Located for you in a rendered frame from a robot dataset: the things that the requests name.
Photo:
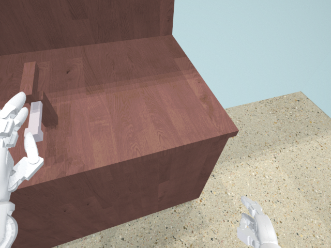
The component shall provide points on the robot right hand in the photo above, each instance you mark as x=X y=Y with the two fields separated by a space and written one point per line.
x=260 y=228

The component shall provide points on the robot left forearm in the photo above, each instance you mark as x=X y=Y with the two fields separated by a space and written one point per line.
x=8 y=225

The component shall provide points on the tap lever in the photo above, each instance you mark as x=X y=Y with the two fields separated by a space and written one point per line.
x=34 y=125

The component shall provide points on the counter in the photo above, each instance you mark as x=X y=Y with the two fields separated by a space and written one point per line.
x=130 y=128

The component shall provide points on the robot left hand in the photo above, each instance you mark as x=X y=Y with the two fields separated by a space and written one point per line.
x=12 y=116

